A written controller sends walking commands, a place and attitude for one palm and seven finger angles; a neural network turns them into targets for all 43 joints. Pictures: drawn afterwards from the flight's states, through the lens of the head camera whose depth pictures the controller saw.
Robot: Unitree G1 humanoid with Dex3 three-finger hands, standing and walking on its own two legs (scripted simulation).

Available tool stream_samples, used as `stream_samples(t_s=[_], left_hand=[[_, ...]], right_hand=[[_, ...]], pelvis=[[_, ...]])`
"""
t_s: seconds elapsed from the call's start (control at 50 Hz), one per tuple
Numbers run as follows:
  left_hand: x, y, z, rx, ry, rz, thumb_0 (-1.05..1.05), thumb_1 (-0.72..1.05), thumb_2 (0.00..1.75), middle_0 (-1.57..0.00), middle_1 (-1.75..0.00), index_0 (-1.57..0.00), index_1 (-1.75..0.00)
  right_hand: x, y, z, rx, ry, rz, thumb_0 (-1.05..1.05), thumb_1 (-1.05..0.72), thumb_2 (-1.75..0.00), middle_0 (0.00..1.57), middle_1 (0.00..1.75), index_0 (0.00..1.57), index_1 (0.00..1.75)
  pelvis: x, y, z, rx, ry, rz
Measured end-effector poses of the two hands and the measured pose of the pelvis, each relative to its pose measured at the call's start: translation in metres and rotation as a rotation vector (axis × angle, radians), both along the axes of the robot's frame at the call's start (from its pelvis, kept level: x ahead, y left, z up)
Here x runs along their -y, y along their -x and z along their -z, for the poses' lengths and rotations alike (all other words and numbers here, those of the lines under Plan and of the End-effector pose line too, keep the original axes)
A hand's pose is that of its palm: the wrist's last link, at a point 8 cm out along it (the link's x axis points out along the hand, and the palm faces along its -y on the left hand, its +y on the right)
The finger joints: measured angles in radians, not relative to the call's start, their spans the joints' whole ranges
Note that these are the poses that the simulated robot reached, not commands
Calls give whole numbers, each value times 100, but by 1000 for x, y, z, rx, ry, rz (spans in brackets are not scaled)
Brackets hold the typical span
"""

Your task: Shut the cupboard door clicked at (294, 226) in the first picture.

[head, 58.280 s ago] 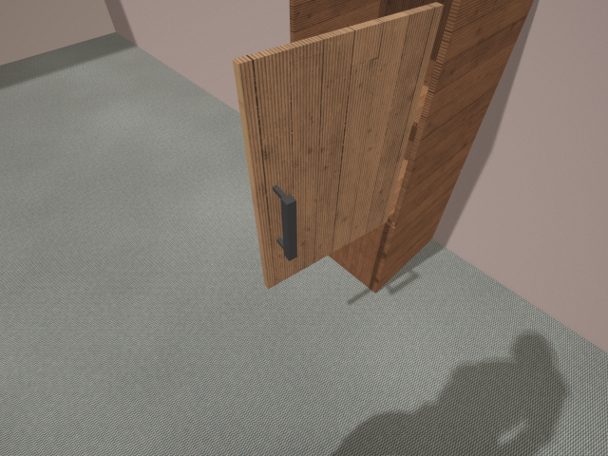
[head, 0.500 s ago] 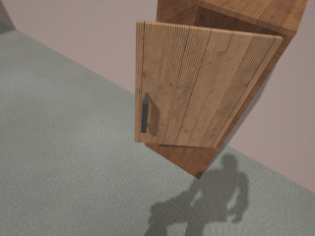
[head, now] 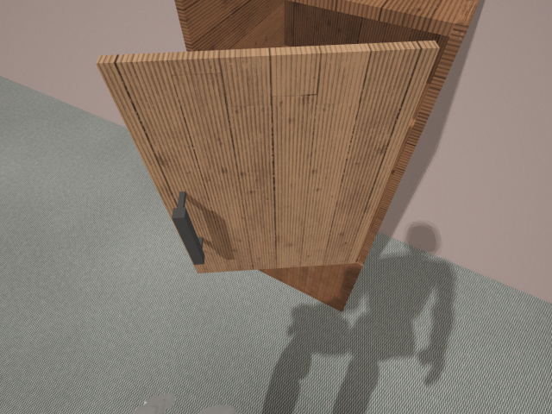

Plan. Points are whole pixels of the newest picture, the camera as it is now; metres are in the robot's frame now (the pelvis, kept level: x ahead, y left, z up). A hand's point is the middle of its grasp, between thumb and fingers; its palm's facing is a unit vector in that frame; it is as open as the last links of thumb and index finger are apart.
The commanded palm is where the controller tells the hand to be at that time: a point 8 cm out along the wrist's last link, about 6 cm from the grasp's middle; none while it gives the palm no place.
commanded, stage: come to a stop and stand still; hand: left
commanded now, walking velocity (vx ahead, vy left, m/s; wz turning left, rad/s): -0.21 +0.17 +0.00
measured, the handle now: (191, 230) +0.45 +0.18 -0.09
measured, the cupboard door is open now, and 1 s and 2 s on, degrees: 32 32 32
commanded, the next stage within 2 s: look again from close up in 1.10 s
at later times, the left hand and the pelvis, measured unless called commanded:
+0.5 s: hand out of the picture +0.02 +0.25 -0.17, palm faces +0.07 -0.97 -0.24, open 7.4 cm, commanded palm none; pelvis -0.01 +0.04 +0.00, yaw +1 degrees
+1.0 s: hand out of the picture -0.02 +0.19 -0.17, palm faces +0.01 -0.98 -0.17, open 7.3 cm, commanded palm none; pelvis -0.03 +0.02 +0.01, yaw +0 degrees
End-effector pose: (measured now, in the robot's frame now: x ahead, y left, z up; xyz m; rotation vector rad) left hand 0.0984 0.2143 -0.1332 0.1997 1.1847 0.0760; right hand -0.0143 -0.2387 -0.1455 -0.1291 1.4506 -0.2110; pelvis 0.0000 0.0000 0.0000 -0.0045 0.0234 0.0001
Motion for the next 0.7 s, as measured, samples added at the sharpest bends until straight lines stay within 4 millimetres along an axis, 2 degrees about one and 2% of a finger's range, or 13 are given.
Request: stream_samples(t_s=[0.08,0.16,0.22,0.28,0.36,0.46,0.58,0.7], left_hand=[[-2,-1,-2,11,-3,-45,-1,92,90,-21,-30,-20,-30],[-17,10,0,-4,-14,-82,0,92,90,-21,-30,-20,-30],[-34,23,4,-27,-23,-108,0,91,90,-21,-30,-20,-30],[-55,37,14,-53,-24,-133,0,91,90,-21,-30,-20,-30],[-76,57,18,-101,-33,-165,0,91,90,-20,-30,-20,-30],[-84,79,9,-151,-43,-165,0,91,90,-20,-30,-19,-30],[-78,94,5,-157,-58,-134,1,91,90,-20,-30,-19,-30],[-57,101,0,-160,-41,-96,1,91,90,-20,-30,-19,-30]], right_hand=[[-1,-54,-3,98,-3,-54,0,-91,-90,20,29,20,30],[-8,-97,-10,184,3,-102,0,-91,-90,20,29,20,30],[-17,-119,-17,236,15,-133,0,-91,-90,20,29,20,30],[-28,-129,-20,278,35,-161,0,-91,-90,20,30,20,30],[-42,-122,-25,264,52,-194,0,-91,-90,20,30,20,30],[-54,-104,-25,237,41,-188,0,-91,-90,20,30,20,30],[-56,-73,-10,207,-8,-131,0,-90,-90,20,30,20,30],[-47,-34,-5,162,-27,-68,0,-92,-90,20,30,20,30]], pelvis=[[1,-5,-2,-1,-2,-4],[-6,-6,-3,-1,-2,-12],[-14,-5,-2,-3,-3,-19],[-27,-5,5,-2,11,-24],[-37,-3,3,8,0,-24],[-44,2,-4,13,8,-17],[-40,10,-1,17,-18,2],[-36,19,-4,35,-15,4]])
